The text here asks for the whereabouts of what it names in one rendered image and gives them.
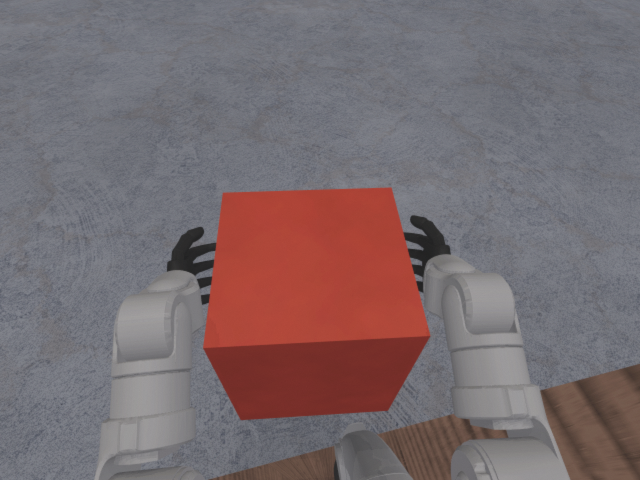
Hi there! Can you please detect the robot left hand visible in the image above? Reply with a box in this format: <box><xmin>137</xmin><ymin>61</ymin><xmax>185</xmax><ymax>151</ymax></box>
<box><xmin>167</xmin><ymin>227</ymin><xmax>216</xmax><ymax>305</ymax></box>

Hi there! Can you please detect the robot right upper arm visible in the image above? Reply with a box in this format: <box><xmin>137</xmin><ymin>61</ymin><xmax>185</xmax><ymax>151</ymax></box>
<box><xmin>451</xmin><ymin>437</ymin><xmax>568</xmax><ymax>480</ymax></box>

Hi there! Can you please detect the robot right hand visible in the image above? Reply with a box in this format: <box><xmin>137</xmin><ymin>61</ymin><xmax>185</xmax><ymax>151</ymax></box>
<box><xmin>403</xmin><ymin>215</ymin><xmax>451</xmax><ymax>292</ymax></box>

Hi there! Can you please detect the robot right shin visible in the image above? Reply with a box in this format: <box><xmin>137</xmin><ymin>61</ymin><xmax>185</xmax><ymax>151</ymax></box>
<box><xmin>342</xmin><ymin>422</ymin><xmax>366</xmax><ymax>438</ymax></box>

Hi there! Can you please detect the carton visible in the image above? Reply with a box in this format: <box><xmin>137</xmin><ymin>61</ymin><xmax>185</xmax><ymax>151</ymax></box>
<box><xmin>203</xmin><ymin>187</ymin><xmax>430</xmax><ymax>420</ymax></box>

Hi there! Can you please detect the robot right thigh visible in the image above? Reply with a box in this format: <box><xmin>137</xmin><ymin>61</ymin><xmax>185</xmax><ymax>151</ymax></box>
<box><xmin>334</xmin><ymin>430</ymin><xmax>413</xmax><ymax>480</ymax></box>

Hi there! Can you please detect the robot left forearm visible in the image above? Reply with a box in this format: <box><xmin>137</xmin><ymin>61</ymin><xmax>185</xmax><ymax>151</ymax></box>
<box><xmin>94</xmin><ymin>270</ymin><xmax>204</xmax><ymax>480</ymax></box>

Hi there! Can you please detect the robot right forearm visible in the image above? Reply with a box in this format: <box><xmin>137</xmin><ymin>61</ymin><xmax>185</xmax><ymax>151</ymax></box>
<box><xmin>423</xmin><ymin>254</ymin><xmax>570</xmax><ymax>480</ymax></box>

